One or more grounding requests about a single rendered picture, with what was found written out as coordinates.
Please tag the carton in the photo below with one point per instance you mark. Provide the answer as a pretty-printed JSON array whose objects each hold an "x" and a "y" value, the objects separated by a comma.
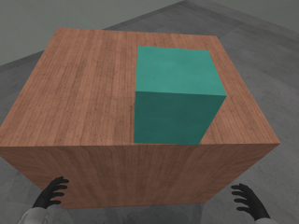
[{"x": 178, "y": 93}]

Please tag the left robot hand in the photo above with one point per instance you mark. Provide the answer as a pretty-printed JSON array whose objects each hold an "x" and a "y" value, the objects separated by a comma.
[{"x": 43, "y": 200}]

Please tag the pedestal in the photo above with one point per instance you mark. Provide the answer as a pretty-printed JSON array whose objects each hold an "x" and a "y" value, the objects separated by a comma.
[{"x": 75, "y": 118}]

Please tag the right robot hand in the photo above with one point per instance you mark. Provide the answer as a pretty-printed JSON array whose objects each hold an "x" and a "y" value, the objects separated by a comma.
[{"x": 255, "y": 206}]

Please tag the robot left forearm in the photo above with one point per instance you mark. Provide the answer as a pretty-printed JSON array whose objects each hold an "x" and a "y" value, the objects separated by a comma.
[{"x": 36, "y": 215}]

